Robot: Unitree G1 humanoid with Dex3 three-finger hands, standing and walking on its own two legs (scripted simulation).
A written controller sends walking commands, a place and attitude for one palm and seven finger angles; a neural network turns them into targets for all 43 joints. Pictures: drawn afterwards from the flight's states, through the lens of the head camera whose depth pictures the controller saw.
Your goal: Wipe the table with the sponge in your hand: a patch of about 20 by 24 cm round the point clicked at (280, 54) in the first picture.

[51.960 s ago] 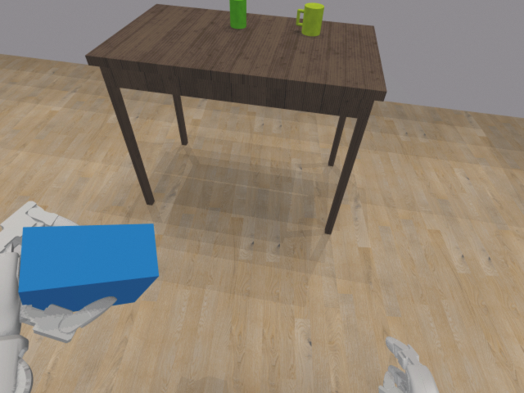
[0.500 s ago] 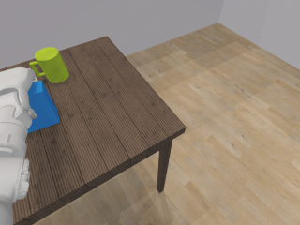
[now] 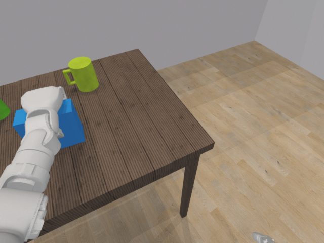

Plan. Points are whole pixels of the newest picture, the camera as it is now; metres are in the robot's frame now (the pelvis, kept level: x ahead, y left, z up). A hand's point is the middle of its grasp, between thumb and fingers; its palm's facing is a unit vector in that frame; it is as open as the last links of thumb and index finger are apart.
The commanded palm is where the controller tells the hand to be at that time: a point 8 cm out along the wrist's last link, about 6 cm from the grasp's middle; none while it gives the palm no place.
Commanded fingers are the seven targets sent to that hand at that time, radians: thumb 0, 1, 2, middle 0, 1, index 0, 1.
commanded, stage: wipe back along the middle lane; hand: left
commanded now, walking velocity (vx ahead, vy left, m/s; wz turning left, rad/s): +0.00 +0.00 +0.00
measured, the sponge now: (56, 132) +0.39 +0.32 +0.05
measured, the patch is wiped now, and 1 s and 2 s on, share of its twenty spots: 0.40 0.65 0.80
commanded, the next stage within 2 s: slide across to the third lane in 0.90 s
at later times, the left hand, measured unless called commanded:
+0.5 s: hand (57, 128) +0.36 +0.28 +0.10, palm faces +0.02 -0.01 -1.00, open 10.4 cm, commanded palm +0.33 +0.26 +0.13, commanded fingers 0.00 0.10 1.30 -1.20 -1.60 -1.20 -1.60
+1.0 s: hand (65, 143) +0.32 +0.24 +0.10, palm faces +0.05 -0.02 -1.00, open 10.4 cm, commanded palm +0.28 +0.23 +0.13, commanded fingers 0.00 0.10 1.30 -1.20 -1.60 -1.20 -1.60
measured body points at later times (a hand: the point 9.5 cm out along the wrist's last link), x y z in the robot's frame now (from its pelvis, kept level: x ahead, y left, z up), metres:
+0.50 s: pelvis +0.00 +0.00 +0.00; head +0.00 -0.03 +0.45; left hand +0.36 +0.28 +0.16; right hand +0.16 -0.24 -0.12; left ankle +0.01 +0.09 -0.73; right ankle -0.06 -0.10 -0.73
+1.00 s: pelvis -0.01 -0.02 +0.00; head -0.02 -0.07 +0.45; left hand +0.31 +0.24 +0.16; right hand +0.20 -0.25 -0.10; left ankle +0.01 +0.09 -0.73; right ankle -0.06 -0.10 -0.73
